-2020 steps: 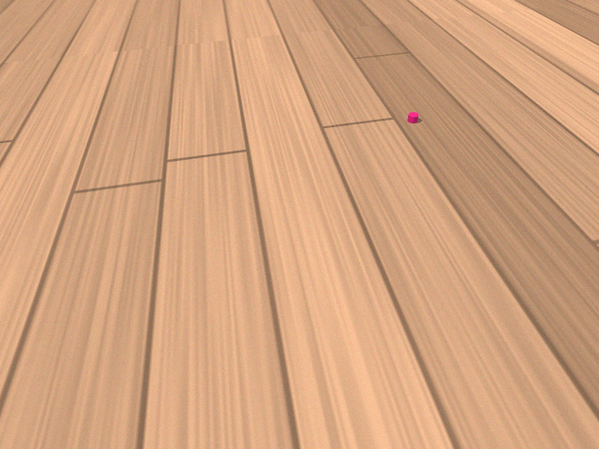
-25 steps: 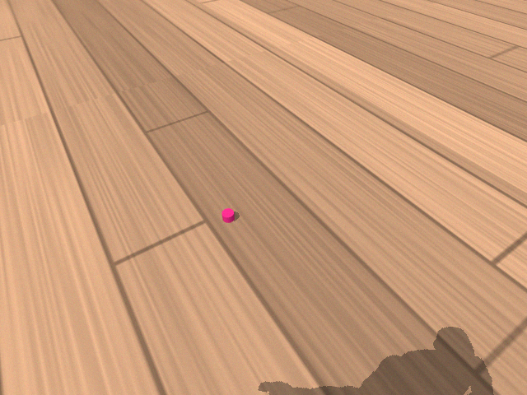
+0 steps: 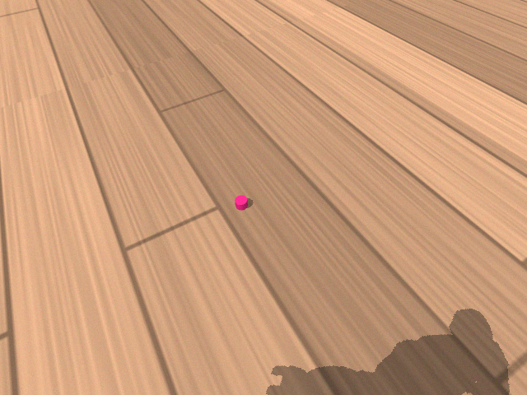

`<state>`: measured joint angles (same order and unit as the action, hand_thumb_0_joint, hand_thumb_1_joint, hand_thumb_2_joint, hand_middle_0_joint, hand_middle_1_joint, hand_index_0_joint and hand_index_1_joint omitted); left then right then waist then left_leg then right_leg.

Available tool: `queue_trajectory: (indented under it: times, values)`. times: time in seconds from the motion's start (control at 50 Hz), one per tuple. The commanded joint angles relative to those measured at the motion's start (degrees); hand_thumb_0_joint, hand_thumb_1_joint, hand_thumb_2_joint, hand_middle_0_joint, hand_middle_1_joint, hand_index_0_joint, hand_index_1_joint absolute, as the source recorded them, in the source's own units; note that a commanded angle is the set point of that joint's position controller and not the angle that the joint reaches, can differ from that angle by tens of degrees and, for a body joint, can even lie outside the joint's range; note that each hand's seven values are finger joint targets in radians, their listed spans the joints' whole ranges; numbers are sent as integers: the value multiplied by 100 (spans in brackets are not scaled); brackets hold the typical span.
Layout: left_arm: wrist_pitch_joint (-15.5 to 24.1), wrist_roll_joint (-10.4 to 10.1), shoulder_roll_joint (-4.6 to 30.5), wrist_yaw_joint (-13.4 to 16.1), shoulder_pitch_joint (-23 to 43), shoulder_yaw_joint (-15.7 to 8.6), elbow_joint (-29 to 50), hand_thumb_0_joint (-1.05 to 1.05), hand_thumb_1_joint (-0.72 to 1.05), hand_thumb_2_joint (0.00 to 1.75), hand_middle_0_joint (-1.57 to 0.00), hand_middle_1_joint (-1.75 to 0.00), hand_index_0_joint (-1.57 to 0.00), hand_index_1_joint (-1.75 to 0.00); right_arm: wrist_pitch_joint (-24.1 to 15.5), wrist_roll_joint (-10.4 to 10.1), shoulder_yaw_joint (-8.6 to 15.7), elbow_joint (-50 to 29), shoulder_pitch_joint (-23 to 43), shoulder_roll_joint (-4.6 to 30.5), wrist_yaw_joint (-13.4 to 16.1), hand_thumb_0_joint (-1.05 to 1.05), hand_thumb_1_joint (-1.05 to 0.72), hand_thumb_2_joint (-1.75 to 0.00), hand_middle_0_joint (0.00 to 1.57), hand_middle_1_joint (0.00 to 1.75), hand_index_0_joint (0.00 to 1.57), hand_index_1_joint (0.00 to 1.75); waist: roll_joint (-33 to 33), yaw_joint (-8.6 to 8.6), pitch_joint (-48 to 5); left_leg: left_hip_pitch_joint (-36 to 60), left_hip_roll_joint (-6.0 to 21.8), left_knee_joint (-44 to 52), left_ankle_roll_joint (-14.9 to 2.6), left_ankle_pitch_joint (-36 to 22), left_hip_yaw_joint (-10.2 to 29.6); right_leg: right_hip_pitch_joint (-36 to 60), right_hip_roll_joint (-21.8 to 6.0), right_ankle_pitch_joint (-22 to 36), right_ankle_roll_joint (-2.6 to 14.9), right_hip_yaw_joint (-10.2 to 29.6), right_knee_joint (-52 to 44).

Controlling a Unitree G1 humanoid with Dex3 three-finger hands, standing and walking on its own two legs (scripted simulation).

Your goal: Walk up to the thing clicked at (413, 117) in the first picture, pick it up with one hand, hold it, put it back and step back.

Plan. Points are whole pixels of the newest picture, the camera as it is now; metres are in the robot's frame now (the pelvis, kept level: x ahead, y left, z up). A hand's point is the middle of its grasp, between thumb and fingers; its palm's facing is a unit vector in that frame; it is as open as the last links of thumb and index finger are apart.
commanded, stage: step back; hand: left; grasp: from above
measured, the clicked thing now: (241, 202) +1.05 +0.20 -0.74
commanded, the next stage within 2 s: stand in 0.20 s
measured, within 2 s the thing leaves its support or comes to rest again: neither
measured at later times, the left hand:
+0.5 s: hand out of the picture +0.10 +0.26 -0.13, palm faces -0.04 -0.94 -0.34, open 7.4 cm
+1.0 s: hand out of the picture +0.07 +0.25 -0.13, palm faces -0.05 -0.94 -0.35, open 7.4 cm
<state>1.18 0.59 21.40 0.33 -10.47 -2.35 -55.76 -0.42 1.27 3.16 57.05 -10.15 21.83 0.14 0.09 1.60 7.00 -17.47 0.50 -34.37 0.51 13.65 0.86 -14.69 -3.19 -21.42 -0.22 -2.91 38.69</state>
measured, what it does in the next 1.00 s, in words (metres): stands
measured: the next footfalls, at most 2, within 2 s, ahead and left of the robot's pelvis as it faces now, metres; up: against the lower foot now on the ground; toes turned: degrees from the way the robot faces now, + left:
none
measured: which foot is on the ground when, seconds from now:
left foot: down 0.00-1.00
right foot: down 0.00-1.00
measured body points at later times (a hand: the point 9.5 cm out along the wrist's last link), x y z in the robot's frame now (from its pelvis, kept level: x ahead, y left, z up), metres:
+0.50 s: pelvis +0.00 +0.01 +0.02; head +0.01 +0.01 +0.47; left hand +0.10 +0.31 -0.11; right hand +0.11 -0.29 -0.10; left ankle +0.04 +0.14 -0.72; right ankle -0.01 -0.12 -0.72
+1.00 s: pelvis +0.00 +0.00 +0.02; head +0.01 +0.00 +0.47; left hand +0.07 +0.30 -0.11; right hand +0.06 -0.30 -0.11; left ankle +0.04 +0.14 -0.72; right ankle -0.01 -0.13 -0.72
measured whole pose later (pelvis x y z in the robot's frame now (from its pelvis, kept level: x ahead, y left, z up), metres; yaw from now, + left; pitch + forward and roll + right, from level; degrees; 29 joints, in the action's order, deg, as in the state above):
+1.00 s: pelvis +0.00 +0.00 +0.02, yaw -1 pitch -2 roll +0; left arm 0.7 0.4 20.1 -0.5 -7.1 0.0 -65.8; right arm -0.4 0.4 0.2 66.1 -6.6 20.1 -0.9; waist 0.8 -0.4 3.6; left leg -10.1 2.3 -19.5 1.7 7.4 0.0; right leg -6.3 -0.8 -11.3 -0.7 -0.9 19.7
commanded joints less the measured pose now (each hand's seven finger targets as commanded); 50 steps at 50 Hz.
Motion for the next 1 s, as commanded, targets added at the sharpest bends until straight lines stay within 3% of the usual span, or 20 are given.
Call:
queue_trajectory:
  times: [0.0, 0.02, 0.04, 0.08, 0.12, 0.14, 0.16, 0.18, 0.2, 0.22, 0.3, 0.36, 0.44, 0.48, 0.62, 0.7, 0.74, 0.78, 0.84, 0.98]
  values:
    - [24, -154, 1079, 123, -12, -205, 392, 0, 90, 90, -20, -30, -20, -30, -142, -26, 281, -374, 222, 1513, 108, 0, -90, -90, 20, 30, 20, 30, 544, 28, -1428, 734, 1559, 732, -1232, -2378, 1528, 52, 202, 931, 64, 229, 433]
    - [7, -104, 1148, 139, 40, -213, 278, 0, 90, 90, -20, -30, -20, -30, -108, -31, 282, -391, 486, 1519, 91, 0, -90, -90, 20, 30, 20, 30, 691, 34, -1295, 318, 1633, 780, -1301, -2139, 1478, 404, 152, 36, 106, 264, 169]
    - [32, -71, 1116, 134, 113, -197, 224, 0, 90, 90, -20, -30, -20, -30, -76, -29, 235, -304, 580, 1383, 84, 0, -90, -90, 20, 30, 20, 30, 644, 91, -1215, 204, 1433, 731, -1060, -2078, 1179, 540, 126, 227, 158, 333, -349]
    - [94, -30, 1282, 108, 61, -237, 138, 0, 90, 90, -20, -30, -20, -30, -48, -52, 139, -297, 685, 1181, 88, 0, -90, -90, 20, 30, 20, 30, 457, 80, -1273, 254, 888, 406, -568, -1746, 622, 697, -167, 1563, 232, 631, -785]
    - [110, -41, 1399, 123, 126, -263, 83, 0, 90, 90, -20, -30, -20, -30, -55, -68, 105, -254, 727, 1092, 87, 0, -90, -90, 20, 30, 20, 30, 396, -5, -1213, 194, 622, 228, -328, -1714, 401, 796, -381, 2425, 295, 869, -924]
    - [108, -45, 1442, 131, 269, -257, 49, 0, 90, 90, -20, -30, -20, -30, -50, -65, 92, -155, 692, 1005, 82, 0, -90, -90, 20, 30, 20, 30, 246, -67, -1209, 391, 610, 298, -292, -1706, 385, 615, -482, 2428, 354, 1003, -978]
    - [104, -47, 1398, 126, 419, -241, 66, 0, 90, 90, -20, -30, -20, -30, -47, -57, 87, -68, 655, 1016, 72, 0, -90, -90, 20, 30, 20, 30, 214, -120, -1225, 621, 665, 427, -323, -1717, 403, 460, -467, 2345, 339, 971, -984]
    - [83, -71, 1059, 73, 406, -57, -108, 0, 90, 90, -20, -30, -20, -30, -114, -84, 24, 7, 498, 1081, 47, 0, -90, -90, 20, 30, 20, 30, 218, -163, -1226, 890, 736, 747, -360, -1786, 576, 488, -297, 2141, 237, 722, -1061]
    - [72, -72, 995, 53, 426, -26, -138, 0, 90, 90, -20, -30, -20, -30, -153, -71, 24, 55, 582, 1154, 29, 0, -90, -90, 20, 30, 20, 30, 321, -128, -1080, 761, 855, 954, -389, -1687, 725, 591, -188, 1846, 161, 642, -1138]
    - [76, -72, 999, 45, 406, -7, -173, 0, 90, 90, -20, -30, -20, -30, -161, -67, 34, 57, 775, 1169, 9, 0, -90, -90, 20, 30, 20, 30, 352, -62, -1060, 737, 887, 990, -385, -1526, 753, 675, -228, 1757, 144, 642, -1300]
    - [95, -46, 1094, 19, 631, 6, -323, 0, 90, 90, -20, -30, -20, -30, -185, -89, -19, 140, 894, 1051, 0, 0, -90, -90, 20, 30, 20, 30, 76, -134, -985, 1073, 789, 1157, -265, -1736, 552, 684, -314, 1991, 122, 675, -1667]
    - [99, -36, 1112, 11, 744, 13, -411, 0, 90, 90, -20, -30, -20, -30, -192, -88, -22, 227, 908, 1049, -7, 0, -90, -90, 20, 30, 20, 30, 87, -154, -902, 1094, 784, 1402, -222, -1539, 522, 748, -324, 1781, 99, 663, -1841]
    - [120, -28, 1100, -15, 765, 26, -521, 0, 90, 90, -20, -30, -20, -30, -185, -89, -31, 294, 1010, 1006, -30, 0, -90, -90, 20, 30, 20, 30, 86, -138, -798, 1042, 730, 1626, -175, -955, 469, 752, -377, 1414, 89, 712, -2140]
    - [141, -20, 1128, -23, 834, 22, -545, 0, 90, 90, -20, -30, -20, -30, -193, -93, -46, 334, 975, 964, -42, 0, -90, -90, 20, 30, 20, 30, 20, -175, -858, 1103, 724, 1673, -147, -1037, 443, 819, -407, 1479, 88, 730, -2186]
    - [121, -1, 1120, -42, 758, 15, -659, 0, 90, 90, -20, -30, -20, -30, -162, -71, -32, 453, 980, 1025, -60, 0, -90, -90, 20, 30, 20, 30, 126, -145, -634, 871, 694, 1956, -94, 57, 511, 627, -375, 773, 87, 739, -2404]
    - [127, 1, 1169, -30, 776, -6, -662, 0, 90, 90, -20, -30, -20, -30, -151, -65, -30, 481, 891, 994, -54, 0, -90, -90, 20, 30, 20, 30, -56, -174, -755, 1005, 665, 1836, -93, -353, 436, 595, -434, 855, 113, 812, -2465]
    - [118, -6, 1146, -35, 738, 4, -671, 0, 90, 90, -20, -30, -20, -30, -147, -62, -40, 528, 829, 1025, -60, 0, -90, -90, 20, 30, 20, 30, 19, -156, -636, 873, 657, 1919, -79, -29, 476, 551, -391, 604, 96, 784, -2473]
    - [115, 9, 1152, -31, 730, -6, -668, 0, 90, 90, -20, -30, -20, -30, -142, -56, -42, 512, 803, 1010, -55, 0, -90, -90, 20, 30, 20, 30, -49, -168, -737, 877, 695, 1854, -110, -241, 465, 682, -425, 869, 109, 781, -2424]
    - [99, -6, 1182, -33, 658, -12, -694, 0, 90, 90, -20, -30, -20, -30, -129, -63, -57, 536, 732, 1004, -49, 0, -90, -90, 20, 30, 20, 30, -39, -174, -646, 891, 660, 1895, -87, -53, 488, 486, -396, 584, 111, 805, -2464]
    - [116, -15, 1167, -20, 684, 0, -651, 0, 90, 90, -20, -30, -20, -30, -134, -74, -93, 554, 610, 1003, -44, 0, -90, -90, 20, 30, 20, 30, -93, -213, -750, 978, 704, 1761, -114, -623, 443, 648, -438, 1138, 106, 816, -2421]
